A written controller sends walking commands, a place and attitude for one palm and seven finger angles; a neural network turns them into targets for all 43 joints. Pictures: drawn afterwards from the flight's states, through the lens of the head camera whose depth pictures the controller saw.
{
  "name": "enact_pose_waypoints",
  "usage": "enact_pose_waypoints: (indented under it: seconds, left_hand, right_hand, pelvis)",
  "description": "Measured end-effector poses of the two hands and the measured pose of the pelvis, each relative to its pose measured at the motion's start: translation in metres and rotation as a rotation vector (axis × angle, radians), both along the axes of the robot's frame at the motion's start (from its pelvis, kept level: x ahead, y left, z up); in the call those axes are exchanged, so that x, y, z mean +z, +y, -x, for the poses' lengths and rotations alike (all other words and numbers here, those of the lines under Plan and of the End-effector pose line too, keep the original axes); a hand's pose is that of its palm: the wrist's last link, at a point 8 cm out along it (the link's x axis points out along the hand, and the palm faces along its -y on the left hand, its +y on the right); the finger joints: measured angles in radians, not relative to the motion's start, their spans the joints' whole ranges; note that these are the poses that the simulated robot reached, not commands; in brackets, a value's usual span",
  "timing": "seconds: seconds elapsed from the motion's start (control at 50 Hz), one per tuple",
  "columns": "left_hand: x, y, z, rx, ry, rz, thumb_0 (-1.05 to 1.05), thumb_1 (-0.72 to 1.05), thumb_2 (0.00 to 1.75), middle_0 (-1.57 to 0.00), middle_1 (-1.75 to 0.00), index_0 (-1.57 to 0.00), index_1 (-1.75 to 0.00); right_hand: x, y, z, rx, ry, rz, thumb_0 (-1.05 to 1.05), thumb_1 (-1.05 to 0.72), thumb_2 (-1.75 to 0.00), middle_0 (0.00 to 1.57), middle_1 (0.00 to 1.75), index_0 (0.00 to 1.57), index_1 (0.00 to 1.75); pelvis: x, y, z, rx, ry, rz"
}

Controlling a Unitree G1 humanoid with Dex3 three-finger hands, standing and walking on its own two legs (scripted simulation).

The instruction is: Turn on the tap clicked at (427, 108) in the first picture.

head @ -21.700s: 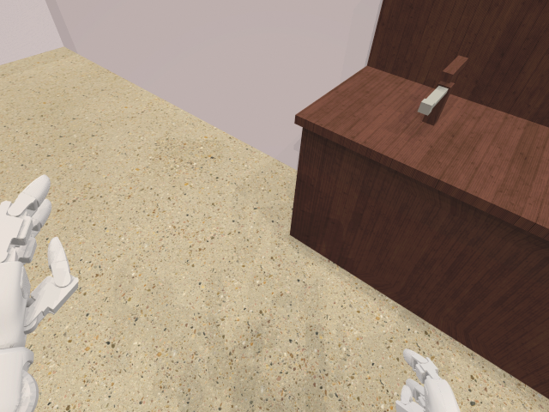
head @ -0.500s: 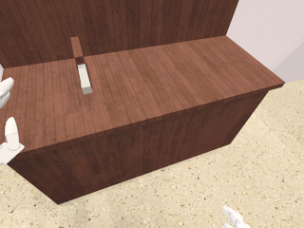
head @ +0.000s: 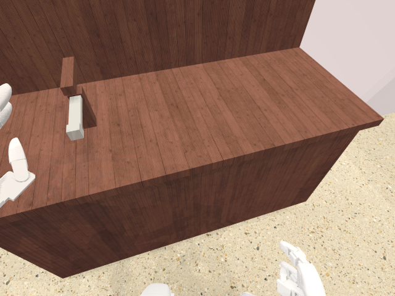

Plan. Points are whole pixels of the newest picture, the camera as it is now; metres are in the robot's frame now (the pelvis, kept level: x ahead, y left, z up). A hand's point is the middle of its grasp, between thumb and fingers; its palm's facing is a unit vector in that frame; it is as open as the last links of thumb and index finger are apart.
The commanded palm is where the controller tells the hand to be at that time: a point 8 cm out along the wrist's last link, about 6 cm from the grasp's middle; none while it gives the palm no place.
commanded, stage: shuffle to correct the standing spot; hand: left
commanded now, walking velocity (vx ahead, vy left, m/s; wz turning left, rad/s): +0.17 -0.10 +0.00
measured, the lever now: (75, 131) +0.42 +0.33 +0.08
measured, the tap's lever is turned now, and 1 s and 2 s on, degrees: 0 0 0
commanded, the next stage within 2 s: come to a stop and stand still in 0.28 s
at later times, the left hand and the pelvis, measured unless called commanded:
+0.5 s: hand (125, 135) +0.30 +0.15 +0.21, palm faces +0.43 -0.75 -0.49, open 7.4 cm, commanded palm +0.25 +0.18 +0.20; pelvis +0.09 -0.10 +0.01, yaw +1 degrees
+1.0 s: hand (88, 122) +0.31 +0.21 +0.22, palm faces +0.51 -0.76 -0.41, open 7.4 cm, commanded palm +0.24 +0.20 +0.20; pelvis +0.07 -0.08 +0.02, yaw -1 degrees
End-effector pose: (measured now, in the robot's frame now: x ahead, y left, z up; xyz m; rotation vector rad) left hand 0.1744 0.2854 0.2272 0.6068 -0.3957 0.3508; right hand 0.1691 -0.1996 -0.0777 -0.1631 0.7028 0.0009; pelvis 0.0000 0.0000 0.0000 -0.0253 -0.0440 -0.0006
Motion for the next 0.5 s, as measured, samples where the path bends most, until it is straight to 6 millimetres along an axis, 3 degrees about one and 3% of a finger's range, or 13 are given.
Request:
enact_pose_waypoints:
  seconds: [0.12,0.18,0.24,0.3,0.38,0.44,0.5]
  left_hand:
    - [-0.03,-0.011,-0.024,0.044,0.077,0.175,0.01,0.88,0.9,-0.21,-0.3,-0.21,-0.3]
    - [-0.038,-0.021,-0.04,0.016,0.056,0.177,0.02,0.88,0.9,-0.21,-0.3,-0.21,-0.3]
    - [-0.031,-0.038,-0.056,-0.011,0.025,0.14,0.02,0.88,0.9,-0.21,-0.3,-0.21,-0.3]
    - [-0.012,-0.06,-0.069,-0.028,0.006,0.086,0.02,0.88,0.9,-0.21,-0.3,-0.21,-0.3]
    - [0.01,-0.09,-0.076,-0.023,-0.011,-0.051,0.02,0.88,0.9,-0.21,-0.3,-0.21,-0.3]
    - [0.01,-0.1,-0.081,0.0,0.011,-0.045,0.01,0.88,0.9,-0.21,-0.3,-0.22,-0.3]
    - [-0.002,-0.102,-0.086,0.059,0.082,0.026,0.01,0.88,0.89,-0.21,-0.3,-0.22,-0.3]
  right_hand:
    - [0.009,-0.039,-0.012,-0.023,0.083,0.093,0.01,-0.9,-0.89,0.2,0.3,0.21,0.3]
    - [0.011,-0.057,-0.024,-0.049,0.028,0.136,0.01,-0.9,-0.89,0.2,0.3,0.2,0.3]
    - [0.013,-0.069,-0.033,-0.085,0.014,0.107,0.01,-0.9,-0.89,0.2,0.3,0.2,0.3]
    - [0.016,-0.077,-0.041,-0.073,0.018,0.069,0.01,-0.9,-0.89,0.2,0.3,0.2,0.3]
    - [0.003,-0.094,-0.061,-0.05,0.0,0.015,0.01,-0.9,-0.89,0.2,0.3,0.2,0.3]
    - [-0.005,-0.11,-0.074,-0.051,0.039,0.008,0.01,-0.9,-0.89,0.2,0.3,0.2,0.3]
    - [-0.002,-0.123,-0.083,-0.041,0.062,0.014,0.01,-0.9,-0.89,0.2,0.3,0.2,0.3]
  pelvis:
    - [0.011,-0.018,-0.021,0.002,0.012,-0.034]
    - [0.0,-0.023,-0.032,0.001,0.004,-0.025]
    - [0.001,-0.038,-0.043,-0.004,-0.013,-0.056]
    - [0.009,-0.056,-0.056,0.012,0.001,-0.046]
    - [0.003,-0.08,-0.075,0.009,0.012,-0.027]
    - [0.005,-0.094,-0.083,0.025,0.001,-0.026]
    - [0.014,-0.103,-0.092,0.021,0.005,-0.046]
